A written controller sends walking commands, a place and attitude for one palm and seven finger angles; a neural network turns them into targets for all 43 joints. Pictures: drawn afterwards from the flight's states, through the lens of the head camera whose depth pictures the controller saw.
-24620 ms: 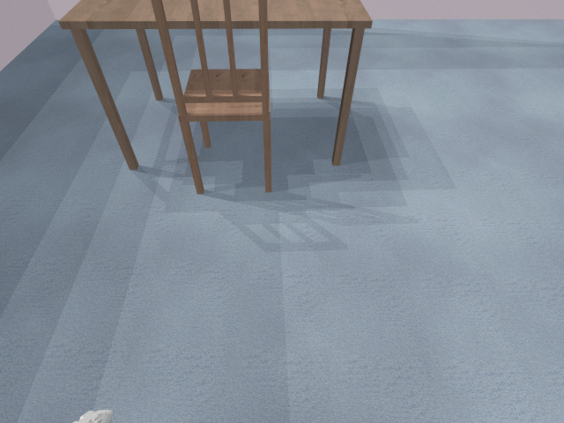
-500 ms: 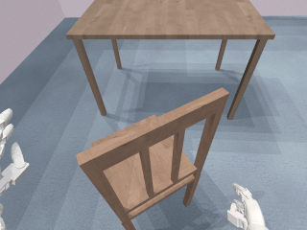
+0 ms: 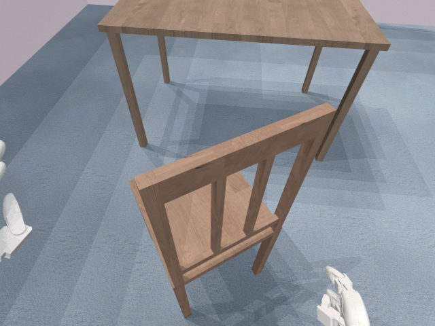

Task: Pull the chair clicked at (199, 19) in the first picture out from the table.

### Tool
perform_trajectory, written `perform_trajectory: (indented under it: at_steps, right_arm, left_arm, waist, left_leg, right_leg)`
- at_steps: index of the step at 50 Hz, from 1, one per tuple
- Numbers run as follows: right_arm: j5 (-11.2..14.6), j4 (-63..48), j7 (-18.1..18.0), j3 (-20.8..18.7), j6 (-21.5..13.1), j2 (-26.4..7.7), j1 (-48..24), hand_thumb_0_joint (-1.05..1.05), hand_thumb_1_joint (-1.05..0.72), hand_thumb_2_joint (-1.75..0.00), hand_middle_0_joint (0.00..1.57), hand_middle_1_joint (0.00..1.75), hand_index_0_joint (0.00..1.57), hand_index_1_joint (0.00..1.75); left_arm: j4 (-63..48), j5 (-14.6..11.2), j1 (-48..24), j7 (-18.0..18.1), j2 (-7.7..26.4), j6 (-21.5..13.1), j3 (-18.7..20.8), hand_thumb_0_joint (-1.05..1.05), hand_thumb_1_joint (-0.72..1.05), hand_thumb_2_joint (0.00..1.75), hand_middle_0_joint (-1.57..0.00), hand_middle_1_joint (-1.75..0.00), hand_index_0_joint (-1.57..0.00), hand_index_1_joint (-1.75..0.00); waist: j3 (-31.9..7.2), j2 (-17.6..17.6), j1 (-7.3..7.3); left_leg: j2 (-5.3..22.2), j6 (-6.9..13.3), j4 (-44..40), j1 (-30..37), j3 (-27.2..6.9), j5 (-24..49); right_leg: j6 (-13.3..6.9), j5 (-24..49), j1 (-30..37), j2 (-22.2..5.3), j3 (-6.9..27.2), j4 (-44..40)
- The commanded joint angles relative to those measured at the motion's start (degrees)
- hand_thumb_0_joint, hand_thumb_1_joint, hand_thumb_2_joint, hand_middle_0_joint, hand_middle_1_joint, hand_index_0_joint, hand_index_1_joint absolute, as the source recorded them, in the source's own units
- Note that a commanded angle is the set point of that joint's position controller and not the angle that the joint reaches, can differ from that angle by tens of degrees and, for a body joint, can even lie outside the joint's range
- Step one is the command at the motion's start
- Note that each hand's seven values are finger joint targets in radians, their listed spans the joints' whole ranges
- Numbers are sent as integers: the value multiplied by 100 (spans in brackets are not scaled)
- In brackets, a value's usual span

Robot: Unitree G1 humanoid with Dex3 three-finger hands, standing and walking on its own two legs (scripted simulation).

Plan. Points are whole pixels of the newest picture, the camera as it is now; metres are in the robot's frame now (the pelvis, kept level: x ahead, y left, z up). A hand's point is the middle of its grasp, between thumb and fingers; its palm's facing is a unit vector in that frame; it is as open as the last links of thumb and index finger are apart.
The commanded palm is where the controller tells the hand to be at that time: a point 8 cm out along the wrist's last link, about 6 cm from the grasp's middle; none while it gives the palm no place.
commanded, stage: step back with the hand held close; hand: left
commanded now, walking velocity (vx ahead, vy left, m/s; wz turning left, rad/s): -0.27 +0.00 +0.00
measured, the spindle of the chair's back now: (216, 219) +0.34 +0.03 -0.05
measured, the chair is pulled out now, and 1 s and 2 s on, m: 0.65 0.65 0.65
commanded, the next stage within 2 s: stop stepping back and stand still in 0.98 s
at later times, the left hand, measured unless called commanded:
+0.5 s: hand (9, 239) +0.18 +0.27 +0.17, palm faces +0.42 -0.75 -0.51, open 7.4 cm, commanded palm +0.11 +0.31 +0.18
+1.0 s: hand (3, 322) +0.10 +0.23 +0.16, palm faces +0.31 -0.78 -0.55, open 7.4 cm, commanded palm +0.04 +0.27 +0.18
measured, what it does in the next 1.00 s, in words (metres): walks backwards: right foot, then left foot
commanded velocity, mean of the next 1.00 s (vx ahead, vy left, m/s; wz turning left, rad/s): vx -0.39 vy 0.00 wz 0.00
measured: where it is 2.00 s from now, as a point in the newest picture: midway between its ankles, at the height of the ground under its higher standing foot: outside the picture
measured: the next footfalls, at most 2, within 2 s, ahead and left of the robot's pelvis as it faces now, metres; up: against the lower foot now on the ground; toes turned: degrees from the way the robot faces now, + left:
right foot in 0.68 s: -0.09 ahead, -0.14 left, +0.00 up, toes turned -1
left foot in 0.94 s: -0.04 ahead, +0.08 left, +0.00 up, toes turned +0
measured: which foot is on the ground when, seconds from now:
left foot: down 0.00-0.76, up 0.78-0.92, down 0.94-1.00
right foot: down 0.00-0.44, up 0.46-0.66, down 0.68-1.00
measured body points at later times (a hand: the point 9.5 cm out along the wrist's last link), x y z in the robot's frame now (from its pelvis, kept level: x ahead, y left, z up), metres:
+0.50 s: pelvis -0.02 +0.01 -0.01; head +0.01 +0.03 +0.44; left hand +0.16 +0.31 +0.19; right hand +0.15 -0.24 -0.08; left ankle +0.05 +0.11 -0.73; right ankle +0.02 -0.14 -0.72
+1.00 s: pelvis -0.12 -0.02 +0.00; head -0.07 -0.01 +0.45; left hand +0.08 +0.27 +0.19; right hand +0.06 -0.27 -0.07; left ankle -0.08 +0.08 -0.73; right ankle -0.13 -0.14 -0.72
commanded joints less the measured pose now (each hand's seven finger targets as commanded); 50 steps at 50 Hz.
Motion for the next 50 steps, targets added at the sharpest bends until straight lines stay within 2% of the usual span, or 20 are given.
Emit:
perform_trajectory:
  at_steps: [1, 8, 14, 17, 20, 23, 26, 28, 31, 35, 36, 37, 39, 41, 44, 46, 47, 48, 49, 50]
  right_arm:
    - [-35, -859, -71, -285, -375, -804, -478, 0, -90, -90, 20, 30, 20, 30]
    - [-32, -894, -42, -320, -498, -826, -524, 0, -90, -90, 20, 30, 20, 30]
    - [-69, -659, 28, -407, -436, -742, -448, 0, -90, -90, 20, 30, 20, 30]
    - [-77, -550, 44, -380, -314, -648, -563, 0, -90, -90, 20, 30, 20, 30]
    - [-53, -629, -23, -393, -237, -695, -700, 0, -90, -90, 20, 30, 20, 30]
    - [-91, -810, -63, -422, -407, -834, -772, 0, -90, -90, 20, 30, 20, 30]
    - [-113, -587, 21, -456, -578, -779, -544, 0, -90, -90, 20, 30, 20, 30]
    - [-176, -369, 104, -415, -678, -808, -407, 0, -90, -90, 20, 30, 20, 30]
    - [-242, -173, 176, -352, -736, -830, -472, 0, -90, -90, 20, 30, 20, 30]
    - [-200, -299, 227, -307, -635, -790, -626, 0, -90, -90, 20, 30, 20, 30]
    - [-161, -406, 246, -338, -508, -769, -635, 0, -90, -90, 20, 30, 20, 30]
    - [-76, -537, 246, -400, -425, -745, -601, 0, -90, -90, 20, 30, 20, 30]
    - [108, -760, 172, -413, -281, -607, -858, 0, -90, -90, 20, 30, 20, 30]
    - [65, -879, 117, -262, -184, -363, -1063, 0, -90, -90, 20, 30, 20, 30]
    - [-8, -814, -34, -95, -13, -386, -1163, 0, -90, -90, 20, 30, 20, 30]
    - [1, -745, -80, -278, 18, -598, -834, 0, -90, -90, 20, 30, 20, 30]
    - [54, -764, -6, -398, -17, -677, -673, 0, -90, -90, 20, 30, 20, 30]
    - [35, -783, 87, -469, -143, -775, -551, 0, -90, -90, 20, 30, 20, 30]
    - [-86, -707, 110, -452, -281, -678, -638, 0, -90, -90, 20, 30, 20, 30]
    - [-155, -668, 136, -387, -354, -648, -570, 0, -90, -90, 20, 30, 20, 30]
  left_arm:
    - [-1270, 47, -306, 188, 1108, -439, 783, 0, 90, 90, -20, -30, -20, -30]
    - [-1317, 104, -201, 163, 1087, -554, 951, 0, 90, 90, -20, -30, -20, -30]
    - [-1324, 26, -186, 165, 1294, -589, 1007, 0, 90, 90, -20, -30, -20, -30]
    - [-1340, 18, -72, 228, 1295, -571, 1009, 0, 90, 90, -20, -30, -20, -30]
    - [-1410, -10, 176, 234, 1308, -606, 1138, 0, 90, 90, -20, -30, -20, -30]
    - [-1712, 133, -28, 154, 1257, -740, 1275, 0, 90, 90, -20, -30, -20, -30]
    - [-1598, 17, 82, 63, 1157, -815, 1124, 0, 90, 90, -20, -30, -20, -30]
    - [-1511, -53, 121, 16, 1004, -846, 901, 0, 90, 90, -20, -30, -20, -30]
    - [-1502, -57, -183, -33, 1073, -846, 760, 0, 90, 90, -20, -30, -20, -30]
    - [-1485, -141, -64, -181, 1231, -909, 947, 0, 90, 90, -20, -30, -20, -30]
    - [-1602, -115, -32, -210, 1356, -928, 1039, 0, 90, 90, -20, -30, -20, -30]
    - [-1658, -166, 66, -270, 1369, -903, 1021, 0, 90, 90, -20, -30, -20, -30]
    - [-1202, -207, 510, -245, 1600, -855, 1327, 0, 90, 90, -20, -30, -20, -30]
    - [-968, -162, 627, -168, 1443, -728, 1302, 0, 90, 90, -20, -30, -20, -30]
    - [-835, -28, 514, -51, 1264, -667, 1118, 0, 90, 90, -20, -30, -20, -30]
    - [-1199, -90, 348, -23, 1407, -711, 1119, 0, 90, 90, -20, -30, -20, -30]
    - [-1284, -122, 386, -72, 1298, -711, 1021, 0, 90, 90, -20, -30, -20, -30]
    - [-1479, -174, 450, -105, 1189, -761, 886, 0, 90, 90, -20, -30, -20, -30]
    - [-1425, -175, 650, -86, 1195, -734, 940, 0, 90, 90, -20, -30, -20, -30]
    - [-1690, -158, 436, -66, 1133, -712, 822, 0, 90, 90, -20, -30, -20, -30]
  waist:
    - [-510, 294, -95]
    - [-691, 754, -51]
    - [-861, -508, -127]
    - [-1015, -800, -141]
    - [-972, 12, -129]
    - [-818, 1819, -130]
    - [-854, 907, -46]
    - [-934, 1150, -68]
    - [-1275, 1346, -49]
    - [-1676, 1013, 52]
    - [-1921, 669, 66]
    - [-2002, -329, 65]
    - [-1603, -1591, 54]
    - [-1092, -1097, -26]
    - [-905, -612, -170]
    - [-1284, -99, -133]
    - [-1586, 286, -45]
    - [-1724, 758, -34]
    - [-1661, 1389, -10]
    - [-1430, 1428, -38]
  left_leg:
    - [474, 169, -1035, -666, -528, -1625]
    - [818, 387, -1368, -1818, -818, -1697]
    - [55, -11, 273, -393, -176, -912]
    - [-60, -73, 778, 285, -97, -563]
    - [434, 85, -528, 1, -618, -355]
    - [1677, 702, -2292, -2224, -1857, -1959]
    - [1465, 715, -1456, -589, -1412, 515]
    - [1379, 735, -1318, 481, -1354, 1658]
    - [1410, 655, -959, 1446, -1260, 3256]
    - [1156, 404, -503, 1755, -863, 3312]
    - [1033, 276, -146, 1854, -579, 3361]
    - [569, 74, 363, 1729, -160, 2739]
    - [-237, -139, 1532, 346, 267, -545]
    - [-164, -132, 1995, -962, -203, -1503]
    - [-76, -134, -258, -663, 82, -289]
    - [617, 102, -1241, 818, -199, 3611]
    - [1217, 312, -1054, 1646, -562, 4834]
    - [1648, 498, -1052, 2061, -875, 5208]
    - [1798, 712, -1065, 1770, -1087, 5044]
    - [1781, 796, -1137, 1436, -1140, 4722]
  right_leg:
    - [-210, -1107, 537, -327, 505, -530]
    - [-101, 117, 1660, -67, 286, 684]
    - [-626, 49, 164, -997, 1189, -713]
    - [-785, -71, -429, -1348, 1012, -949]
    - [-415, -386, -151, -614, 429, -252]
    - [-51, -788, 1509, 322, 89, 2214]
    - [-162, -1537, 285, 210, 185, 1875]
    - [-171, -1712, -236, 217, 167, 1309]
    - [-169, -1156, -156, 137, 293, 294]
    - [-134, -70, 444, 132, 110, -831]
    - [-145, 807, 594, 13, 152, -964]
    - [-175, 1873, 637, -203, 276, -980]
    - [-645, 3802, 601, -1354, 974, -863]
    - [-1047, 4729, 1108, -1766, 1194, -515]
    - [-580, 5063, 1612, -1134, 562, 169]
    - [-51, 3411, 1065, -424, 119, 758]
    - [-50, 824, 396, -188, 206, 1122]
    - [-182, -1228, -155, -24, 332, 1495]
    - [-150, -1993, -309, 35, 433, 1935]
    - [-119, -2054, -326, 29, 469, 2096]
